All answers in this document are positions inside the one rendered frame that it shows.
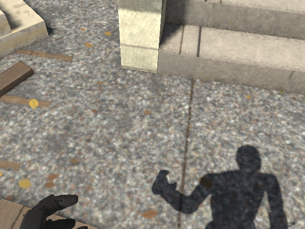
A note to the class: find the robot left hand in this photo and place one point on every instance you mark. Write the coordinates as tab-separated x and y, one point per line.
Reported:
36	218

